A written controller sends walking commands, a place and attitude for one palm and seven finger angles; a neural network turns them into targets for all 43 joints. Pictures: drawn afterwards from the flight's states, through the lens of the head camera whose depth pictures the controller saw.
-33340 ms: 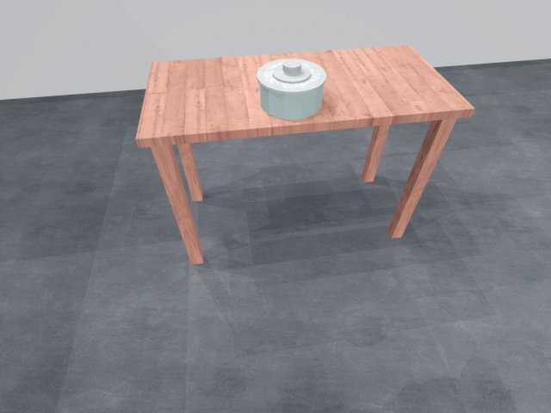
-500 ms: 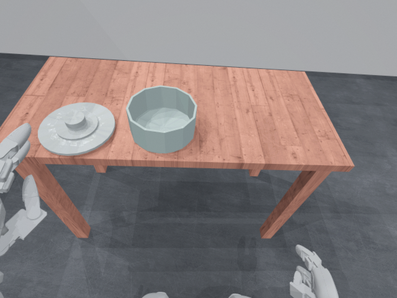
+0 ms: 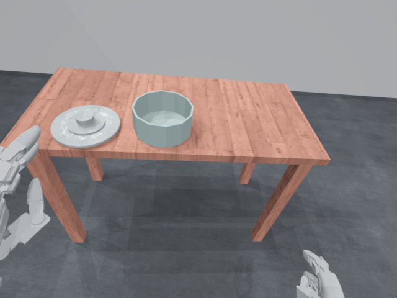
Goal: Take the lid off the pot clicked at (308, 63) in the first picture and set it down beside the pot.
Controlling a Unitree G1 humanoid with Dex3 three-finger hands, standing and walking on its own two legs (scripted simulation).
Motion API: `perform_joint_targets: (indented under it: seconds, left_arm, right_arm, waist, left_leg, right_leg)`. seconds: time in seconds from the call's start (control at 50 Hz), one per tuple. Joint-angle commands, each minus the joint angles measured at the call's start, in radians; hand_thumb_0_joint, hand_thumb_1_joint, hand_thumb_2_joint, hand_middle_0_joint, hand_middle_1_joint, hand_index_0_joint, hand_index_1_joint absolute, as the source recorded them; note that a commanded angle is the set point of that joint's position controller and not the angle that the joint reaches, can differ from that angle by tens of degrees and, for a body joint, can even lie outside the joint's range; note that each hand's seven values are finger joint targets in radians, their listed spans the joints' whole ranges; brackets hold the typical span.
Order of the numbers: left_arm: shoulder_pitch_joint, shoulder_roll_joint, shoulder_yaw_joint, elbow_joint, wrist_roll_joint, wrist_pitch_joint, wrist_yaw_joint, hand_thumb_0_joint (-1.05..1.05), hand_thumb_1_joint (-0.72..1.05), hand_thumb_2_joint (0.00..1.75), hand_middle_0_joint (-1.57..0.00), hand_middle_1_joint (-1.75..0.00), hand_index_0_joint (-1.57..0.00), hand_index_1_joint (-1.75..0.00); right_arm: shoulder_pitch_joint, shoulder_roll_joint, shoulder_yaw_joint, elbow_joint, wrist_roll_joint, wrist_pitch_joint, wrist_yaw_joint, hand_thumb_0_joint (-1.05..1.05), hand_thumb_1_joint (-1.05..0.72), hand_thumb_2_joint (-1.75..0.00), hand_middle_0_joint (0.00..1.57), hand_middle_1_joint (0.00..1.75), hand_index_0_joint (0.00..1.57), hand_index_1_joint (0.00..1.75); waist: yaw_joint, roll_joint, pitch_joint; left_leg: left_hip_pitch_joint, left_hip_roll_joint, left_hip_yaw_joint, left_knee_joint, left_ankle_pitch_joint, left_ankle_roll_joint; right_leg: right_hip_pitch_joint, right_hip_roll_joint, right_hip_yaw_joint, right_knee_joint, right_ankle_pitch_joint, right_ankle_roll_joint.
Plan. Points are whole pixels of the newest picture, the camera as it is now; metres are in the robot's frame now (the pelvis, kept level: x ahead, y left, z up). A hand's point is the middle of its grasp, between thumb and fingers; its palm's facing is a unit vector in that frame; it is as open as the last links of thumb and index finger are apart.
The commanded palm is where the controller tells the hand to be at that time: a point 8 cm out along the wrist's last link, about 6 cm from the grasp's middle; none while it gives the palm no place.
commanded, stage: step back with the hand held close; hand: left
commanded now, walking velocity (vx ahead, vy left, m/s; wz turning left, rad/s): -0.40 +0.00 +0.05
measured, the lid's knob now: (84, 117) +0.62 +0.38 -0.03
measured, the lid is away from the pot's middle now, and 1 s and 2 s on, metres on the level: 0.24 0.24 0.24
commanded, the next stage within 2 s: stop stepping back and stand still in 0.02 s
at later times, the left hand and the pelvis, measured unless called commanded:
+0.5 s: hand out of the picture +0.03 +0.28 +0.20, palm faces +0.43 -0.82 -0.37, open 7.4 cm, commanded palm -0.01 +0.30 +0.19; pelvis -0.14 +0.02 +0.01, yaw +0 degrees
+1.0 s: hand out of the picture +0.01 +0.33 +0.11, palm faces +0.42 -0.80 -0.44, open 7.4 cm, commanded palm none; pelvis -0.19 +0.05 -0.01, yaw +6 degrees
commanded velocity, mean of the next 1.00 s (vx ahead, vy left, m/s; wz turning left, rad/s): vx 0.15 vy -0.04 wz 0.00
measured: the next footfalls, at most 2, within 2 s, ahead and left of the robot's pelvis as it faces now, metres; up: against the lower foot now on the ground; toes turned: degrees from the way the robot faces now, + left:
left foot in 0.02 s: +0.09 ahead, +0.10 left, +0.00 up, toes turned -1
right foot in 0.34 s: -0.13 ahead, -0.10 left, +0.00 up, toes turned -4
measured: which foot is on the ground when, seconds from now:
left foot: up 0.00-0.00, down 0.02-0.34, up 0.36-0.58, down 0.60-0.86, up 0.88-1.00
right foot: down 0.00-0.02, up 0.04-0.32, down 0.34-0.60, up 0.62-0.84, down 0.86-1.00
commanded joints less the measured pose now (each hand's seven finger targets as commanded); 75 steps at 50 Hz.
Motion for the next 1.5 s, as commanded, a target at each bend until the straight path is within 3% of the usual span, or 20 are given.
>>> perform_joint_targets:
  seconds: [0.0,0.08,0.1,0.12,0.26,0.38,0.46,0.54,0.58,0.66,0.78,0.86,1.04,1.08,1.12,1.2,1.24,1.26,1.38,1.48]
  left_arm:
    - [-0.163,0.118,0.109,-0.155,-0.009,-0.065,0.047,0.00,0.90,0.90,-0.20,-0.30,-0.20,-0.30]
    - [-0.121,0.142,0.145,-0.224,-0.015,-0.072,0.039,0.00,0.90,0.90,-0.20,-0.30,-0.20,-0.30]
    - [-0.313,-0.126,-0.234,0.694,0.107,0.150,-0.058,0.00,0.90,0.90,-0.20,-0.30,-0.20,-0.30]
    - [-0.418,0.181,0.114,-0.572,-0.028,0.003,0.002,0.00,0.90,0.90,-0.20,-0.30,-0.20,-0.30]
    - [0.097,0.147,0.158,-0.367,-0.004,0.029,0.038,0.00,0.90,0.90,-0.20,-0.30,-0.20,-0.30]
    - [-0.135,0.175,0.167,-0.003,-0.020,0.058,0.004,0.00,0.90,0.90,-0.20,-0.30,-0.20,-0.30]
    - [-0.263,0.094,0.051,0.135,-0.011,0.043,-0.015,0.00,0.90,0.90,-0.20,-0.30,-0.20,-0.30]
    - [-0.319,0.079,0.010,-0.079,0.015,0.009,0.021,0.00,0.90,0.90,-0.20,-0.30,-0.20,-0.30]
    - [-0.223,0.120,0.051,-0.305,0.010,-0.016,0.044,0.00,0.90,0.90,-0.20,-0.30,-0.20,-0.30]
    - [-0.044,0.211,0.160,-0.401,0.006,0.004,0.059,0.00,0.90,0.90,-0.20,-0.30,-0.20,-0.30]
    - [-0.083,0.137,0.163,-0.050,-0.002,0.035,0.055,0.00,0.90,0.90,-0.20,-0.30,-0.20,-0.30]
    - [-0.166,0.127,0.118,0.140,-0.016,0.031,0.014,0.00,0.90,0.90,-0.20,-0.30,-0.20,-0.30]
    - [-0.463,-0.089,-0.265,0.891,0.092,0.293,-0.085,0.00,0.90,0.90,-0.20,-0.30,-0.20,-0.30]
    - [-0.484,-0.172,-0.275,0.969,0.082,0.276,-0.102,0.00,0.90,0.90,-0.20,-0.30,-0.20,-0.30]
    - [-0.454,-0.115,-0.254,1.048,0.075,0.257,-0.120,0.00,0.90,0.90,-0.20,-0.30,-0.20,-0.30]
    - [-0.317,-0.102,-0.289,1.295,0.075,0.258,-0.122,0.00,0.90,0.90,-0.20,-0.30,-0.20,-0.30]
    - [-0.214,-0.057,-0.260,1.390,0.079,0.229,-0.108,0.00,0.90,0.90,-0.20,-0.30,-0.20,-0.30]
    - [-0.204,-0.024,-0.254,1.408,0.075,0.216,-0.093,0.00,0.90,0.90,-0.20,-0.30,-0.20,-0.30]
    - [-0.364,-0.102,-0.267,1.497,0.077,0.220,-0.057,0.00,0.90,0.90,-0.20,-0.30,-0.20,-0.30]
    - [-0.352,-0.191,-0.304,1.546,0.050,0.244,-0.073,0.00,0.90,0.90,-0.20,-0.30,-0.20,-0.30]
  right_arm:
    - [-0.138,-0.135,-0.017,-0.180,-0.012,-0.088,-0.021,0.00,-0.90,-0.90,0.20,0.30,0.20,0.30]
    - [-0.072,-0.105,-0.038,-0.150,-0.041,-0.143,0.012,0.00,-0.90,-0.90,0.20,0.30,0.20,0.30]
    - [-0.055,-0.243,-0.080,0.126,-0.071,-0.105,0.051,0.00,-0.90,-0.90,0.20,0.30,0.20,0.30]
    - [-0.132,-0.069,-0.066,-0.201,0.006,-0.132,0.062,0.00,-0.90,-0.90,0.20,0.30,0.20,0.30]
    - [-0.076,-0.088,-0.011,-0.180,-0.022,-0.135,0.045,0.00,-0.90,-0.90,0.20,0.30,0.20,0.30]
    - [-0.036,-0.105,-0.021,-0.096,0.014,-0.059,0.006,0.00,-0.90,-0.90,0.20,0.30,0.20,0.30]
    - [-0.163,-0.097,0.007,-0.148,0.014,-0.053,-0.015,0.00,-0.90,-0.90,0.20,0.30,0.20,0.30]
    - [-0.131,-0.096,0.013,-0.134,0.012,-0.126,-0.033,0.00,-0.90,-0.90,0.20,0.30,0.20,0.30]
    - [-0.086,-0.121,-0.004,-0.187,0.001,-0.163,-0.022,0.00,-0.90,-0.90,0.20,0.30,0.20,0.30]
    - [-0.053,-0.089,-0.006,-0.143,-0.009,-0.191,0.015,0.00,-0.90,-0.90,0.20,0.30,0.20,0.30]
    - [-0.086,-0.115,-0.003,-0.124,-0.004,-0.132,0.009,0.00,-0.90,-0.90,0.20,0.30,0.20,0.30]
    - [-0.115,-0.123,-0.036,-0.142,0.014,-0.068,0.012,0.00,-0.90,-0.90,0.20,0.30,0.20,0.30]
    - [0.198,-0.096,-0.025,0.042,-0.045,0.081,0.083,0.00,-0.90,-0.90,0.20,0.30,0.20,0.30]
    - [0.248,-0.223,-0.062,0.078,-0.079,0.051,0.058,0.00,-0.90,-0.90,0.20,0.30,0.20,0.30]
    - [0.053,-0.253,-0.066,0.032,-0.081,0.043,0.037,0.00,-0.90,-0.90,0.20,0.30,0.20,0.30]
    - [0.028,-0.164,-0.030,0.133,-0.066,0.024,0.031,0.00,-0.90,-0.90,0.20,0.30,0.20,0.30]
    - [0.116,-0.079,-0.034,0.165,-0.047,0.028,0.033,0.00,-0.90,-0.90,0.20,0.30,0.20,0.30]
    - [0.144,-0.045,-0.034,0.171,-0.037,0.026,0.038,0.00,-0.90,-0.90,0.20,0.30,0.20,0.30]
    - [0.169,-0.015,-0.041,0.268,-0.026,0.040,0.042,0.00,-0.90,-0.90,0.20,0.30,0.20,0.30]
    - [0.219,-0.111,-0.048,0.318,-0.050,0.040,0.022,0.00,-0.90,-0.90,0.20,0.30,0.20,0.30]
  waist:
    - [-0.018,0.355,0.113]
    - [-0.002,0.306,-0.079]
    - [-0.107,0.271,0.004]
    - [0.037,0.127,-0.241]
    - [0.025,0.409,-0.145]
    - [-0.024,-0.269,-0.026]
    - [-0.020,-0.057,0.236]
    - [-0.008,0.054,0.081]
    - [0.016,0.441,-0.053]
    - [0.004,0.277,-0.061]
    - [0.017,0.233,0.059]
    - [0.006,-0.338,0.080]
    - [-0.109,0.020,0.168]
    - [-0.098,0.406,0.191]
    - [0.014,0.065,0.034]
    - [0.071,0.317,0.002]
    - [0.067,-0.121,-0.079]
    - [0.057,-0.196,-0.089]
    - [-0.014,-0.134,-0.016]
    - [-0.024,0.232,0.003]
  left_leg:
    - [-0.066,0.263,-0.338,-0.525,0.121,0.095]
    - [0.055,0.316,-0.349,-0.513,0.142,0.149]
    - [0.027,0.254,-0.365,-0.234,0.842,0.126]
    - [0.276,0.275,-0.165,-0.445,0.348,0.094]
    - [0.019,0.119,-0.130,-0.588,-0.381,-0.022]
    - [-0.036,-0.040,-0.026,0.622,0.025,-0.011]
    - [-0.059,0.077,-0.003,0.298,-0.078,0.022]
    - [0.186,0.033,0.086,-0.366,-0.086,0.059]
    - [0.434,0.239,-0.224,-0.473,0.116,0.131]
    - [0.362,0.310,-0.332,-0.436,0.421,0.198]
    - [-0.064,0.219,-0.060,-0.372,-0.160,0.094]
    - [-0.227,-0.013,0.036,0.465,-0.167,0.022]
    - [0.312,0.049,0.075,-0.182,-0.108,0.037]
    - [0.176,0.398,-0.625,-0.573,-0.286,0.235]
    - [0.089,0.361,-0.431,-0.512,-0.123,0.210]
    - [-0.045,0.181,-0.086,-0.327,0.027,0.059]
    - [-0.098,0.018,0.075,-0.008,-0.024,-0.004]
    - [-0.183,-0.023,0.088,0.108,-0.177,-0.023]
    - [-0.050,0.031,0.023,-0.013,-0.145,0.003]
    - [0.379,0.337,-0.296,-0.430,0.614,0.216]
  right_leg:
    - [-0.117,0.003,0.030,0.188,-0.067,-0.018]
    - [-0.148,0.025,0.144,0.480,-0.262,-0.015]
    - [-0.302,-0.010,0.195,0.587,-0.239,-0.004]
    - [-0.145,0.049,0.149,0.486,-0.239,0.022]
    - [0.210,0.105,-0.069,-0.061,-0.194,-0.044]
    - [-0.236,-0.301,0.193,-0.366,-0.107,-0.199]
    - [-0.344,-0.279,0.183,-0.356,-0.327,-0.159]
    - [-0.119,-0.192,0.166,-0.155,-0.248,-0.128]
    - [-0.255,0.013,-0.015,0.296,-0.173,-0.045]
    - [-0.296,-0.011,0.058,0.436,-0.242,-0.015]
    - [0.168,0.024,-0.045,0.025,-0.128,-0.037]
    - [0.087,-0.313,0.543,-0.377,-0.251,-0.195]
    - [-0.514,-0.189,0.055,-0.022,-0.476,-0.117]
    - [-0.617,-0.002,0.055,0.591,-0.348,-0.016]
    - [-0.357,-0.084,0.160,0.600,-0.151,-0.003]
    - [0.000,-0.029,0.054,0.144,-0.153,-0.013]
    - [0.189,-0.140,0.301,-0.078,0.113,-0.080]
    - [0.253,-0.300,0.550,-0.185,0.297,-0.162]
    - [0.205,-0.245,0.330,-0.115,0.712,-0.206]
    - [-0.169,-0.006,0.074,0.193,-0.238,-0.016]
